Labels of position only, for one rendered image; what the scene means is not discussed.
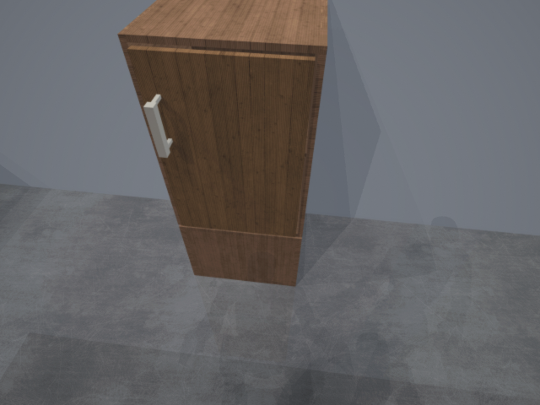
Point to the handle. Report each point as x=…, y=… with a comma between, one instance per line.
x=156, y=127

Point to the cupboard door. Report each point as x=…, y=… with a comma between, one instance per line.
x=239, y=123

